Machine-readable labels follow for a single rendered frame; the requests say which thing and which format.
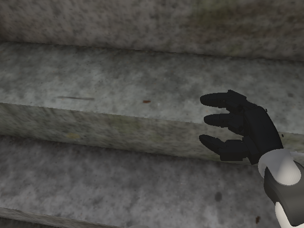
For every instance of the robot right forearm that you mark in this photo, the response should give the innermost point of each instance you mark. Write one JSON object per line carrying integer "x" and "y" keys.
{"x": 284, "y": 185}

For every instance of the right robot hand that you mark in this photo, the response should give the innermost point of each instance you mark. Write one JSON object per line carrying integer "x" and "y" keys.
{"x": 245, "y": 119}

